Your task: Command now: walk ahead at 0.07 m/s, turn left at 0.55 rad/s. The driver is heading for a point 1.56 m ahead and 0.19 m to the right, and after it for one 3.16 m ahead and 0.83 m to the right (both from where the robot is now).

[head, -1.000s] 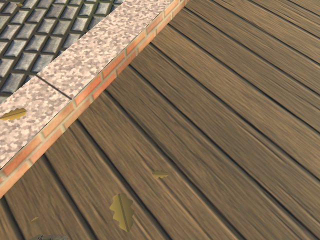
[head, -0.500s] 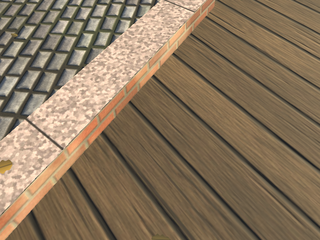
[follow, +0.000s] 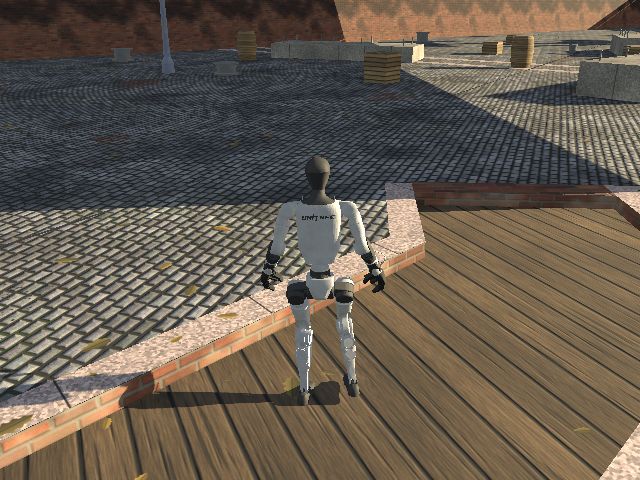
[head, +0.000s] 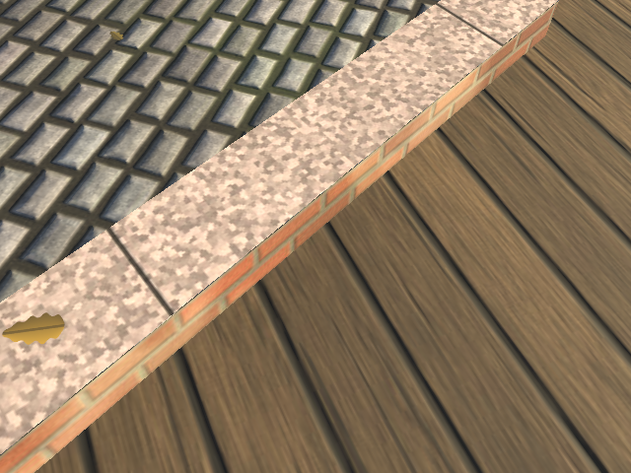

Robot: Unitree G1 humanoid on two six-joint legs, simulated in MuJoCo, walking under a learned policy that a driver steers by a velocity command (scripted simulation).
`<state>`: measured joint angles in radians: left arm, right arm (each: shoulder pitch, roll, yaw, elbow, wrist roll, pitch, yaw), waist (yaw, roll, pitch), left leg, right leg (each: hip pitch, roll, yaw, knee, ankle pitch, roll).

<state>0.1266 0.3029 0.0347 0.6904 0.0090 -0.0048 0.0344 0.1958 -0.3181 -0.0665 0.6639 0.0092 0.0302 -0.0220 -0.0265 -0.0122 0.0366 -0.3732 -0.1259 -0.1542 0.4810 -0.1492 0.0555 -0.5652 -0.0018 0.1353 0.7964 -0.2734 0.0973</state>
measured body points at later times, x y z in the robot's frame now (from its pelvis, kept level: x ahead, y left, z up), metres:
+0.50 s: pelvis +0.03 -0.02 +0.00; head +0.06 -0.02 +0.45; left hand +0.14 +0.26 -0.11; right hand +0.19 -0.29 -0.10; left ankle +0.00 +0.11 -0.74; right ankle +0.06 -0.15 -0.72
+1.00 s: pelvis +0.02 -0.07 +0.01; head +0.05 -0.11 +0.45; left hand +0.23 +0.17 -0.07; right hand +0.09 -0.39 -0.11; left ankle +0.06 +0.09 -0.67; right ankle +0.02 -0.16 -0.74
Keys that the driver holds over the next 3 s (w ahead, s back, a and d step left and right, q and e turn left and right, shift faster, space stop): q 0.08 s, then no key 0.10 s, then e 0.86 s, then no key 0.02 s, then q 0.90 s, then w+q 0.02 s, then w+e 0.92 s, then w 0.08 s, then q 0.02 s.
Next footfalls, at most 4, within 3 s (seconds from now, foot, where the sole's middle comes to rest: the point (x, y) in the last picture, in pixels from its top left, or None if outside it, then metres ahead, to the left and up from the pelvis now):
0.10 right None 0.12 -0.14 -0.77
0.42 left None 0.04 0.11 -0.77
0.74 right None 0.06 -0.16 -0.77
1.22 left None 0.12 0.06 -0.77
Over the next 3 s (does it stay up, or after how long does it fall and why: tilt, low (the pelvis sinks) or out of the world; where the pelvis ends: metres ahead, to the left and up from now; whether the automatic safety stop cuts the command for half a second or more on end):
stays up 0.46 -0.06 -0.01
